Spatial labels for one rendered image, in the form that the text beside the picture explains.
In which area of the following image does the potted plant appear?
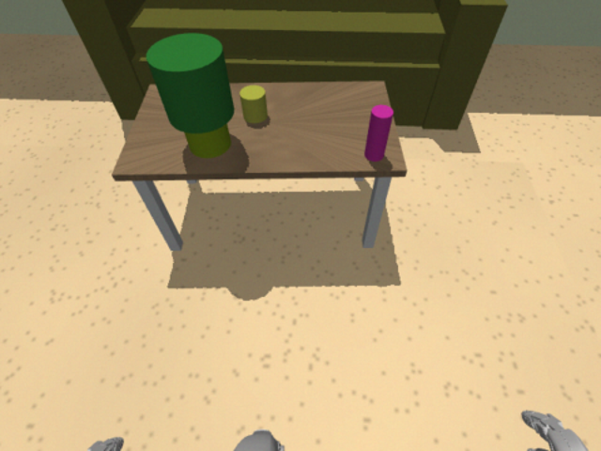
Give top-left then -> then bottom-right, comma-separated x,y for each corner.
146,33 -> 234,158

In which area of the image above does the coffee table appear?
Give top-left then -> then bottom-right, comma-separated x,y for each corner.
112,81 -> 408,251

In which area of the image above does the sofa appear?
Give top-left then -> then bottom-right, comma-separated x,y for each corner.
62,0 -> 508,130

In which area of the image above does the right robot hand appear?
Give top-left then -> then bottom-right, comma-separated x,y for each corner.
521,411 -> 589,451

